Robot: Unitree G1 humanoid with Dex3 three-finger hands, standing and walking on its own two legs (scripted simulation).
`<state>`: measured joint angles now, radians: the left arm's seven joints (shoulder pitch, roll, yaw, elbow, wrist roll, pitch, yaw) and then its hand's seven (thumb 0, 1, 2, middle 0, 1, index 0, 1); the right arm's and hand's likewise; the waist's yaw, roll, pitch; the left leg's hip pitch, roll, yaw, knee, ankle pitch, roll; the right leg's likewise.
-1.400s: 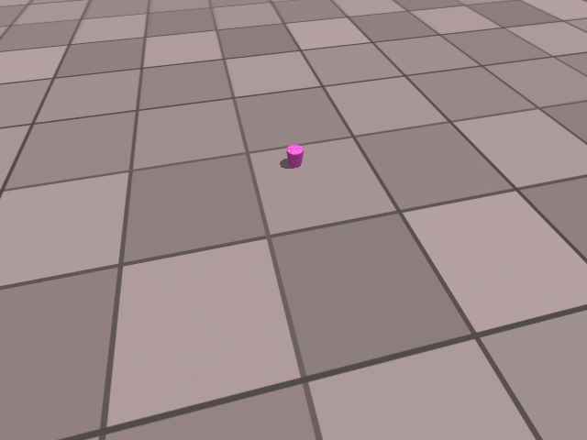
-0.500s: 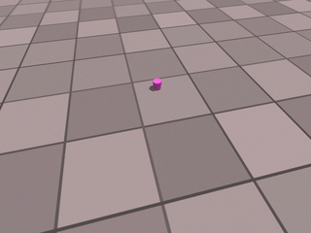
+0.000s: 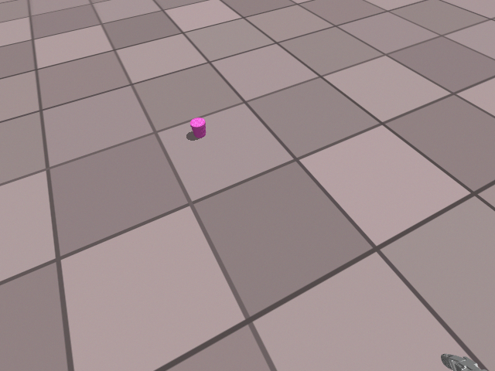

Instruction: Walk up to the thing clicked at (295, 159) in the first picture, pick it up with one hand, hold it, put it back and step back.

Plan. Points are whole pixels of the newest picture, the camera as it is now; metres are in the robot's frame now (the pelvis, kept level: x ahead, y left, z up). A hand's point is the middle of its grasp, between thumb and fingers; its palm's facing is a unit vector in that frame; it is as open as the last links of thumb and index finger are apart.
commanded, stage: walk up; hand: left
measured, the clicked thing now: (198, 128) +1.54 +0.34 -0.72
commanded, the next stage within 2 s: none
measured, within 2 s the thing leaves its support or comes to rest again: neither
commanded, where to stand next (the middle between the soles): +1.22 +0.65 m, yaw -75 degrees
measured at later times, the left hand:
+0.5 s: hand (121, 242) +0.42 +0.31 -0.12, palm faces -0.32 -0.80 -0.50, open 7.4 cm
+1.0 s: hand (126, 147) +0.74 +0.38 -0.13, palm faces -0.58 -0.59 -0.56, open 7.4 cm
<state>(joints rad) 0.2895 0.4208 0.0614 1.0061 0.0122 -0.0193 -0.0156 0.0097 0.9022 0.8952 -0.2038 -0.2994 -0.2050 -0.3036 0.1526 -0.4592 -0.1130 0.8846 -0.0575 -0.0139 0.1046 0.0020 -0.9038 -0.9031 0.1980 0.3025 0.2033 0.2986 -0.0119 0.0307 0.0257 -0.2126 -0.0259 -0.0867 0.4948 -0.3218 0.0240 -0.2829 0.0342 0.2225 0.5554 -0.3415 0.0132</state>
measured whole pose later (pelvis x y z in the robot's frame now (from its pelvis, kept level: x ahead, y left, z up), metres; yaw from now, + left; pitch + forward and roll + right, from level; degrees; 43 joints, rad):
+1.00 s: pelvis +0.48 +0.19 -0.02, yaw -38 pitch +0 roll +0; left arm 0.29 0.44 0.05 0.92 -0.01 -0.04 0.06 0.01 0.90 0.90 -0.20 -0.30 -0.20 -0.30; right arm 0.37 -0.45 -0.12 0.76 -0.08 0.06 0.08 0.01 -0.90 -0.90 0.20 0.30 0.21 0.30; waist -0.13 0.07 0.06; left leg -0.28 0.02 0.27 0.66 -0.39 0.09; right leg -0.47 -0.04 -0.13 0.78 -0.31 -0.05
